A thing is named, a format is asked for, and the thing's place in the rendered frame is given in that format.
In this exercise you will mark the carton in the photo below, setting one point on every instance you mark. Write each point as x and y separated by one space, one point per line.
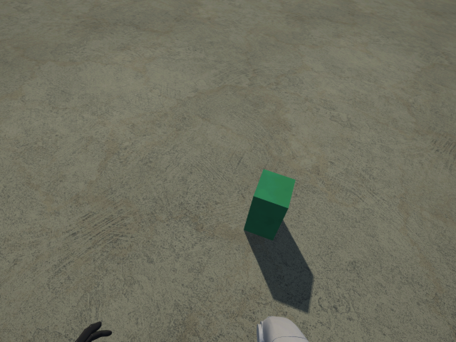
269 204

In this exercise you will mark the robot left hand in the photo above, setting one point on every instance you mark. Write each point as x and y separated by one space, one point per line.
90 333

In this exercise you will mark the right robot thigh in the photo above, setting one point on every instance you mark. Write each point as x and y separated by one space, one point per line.
279 329

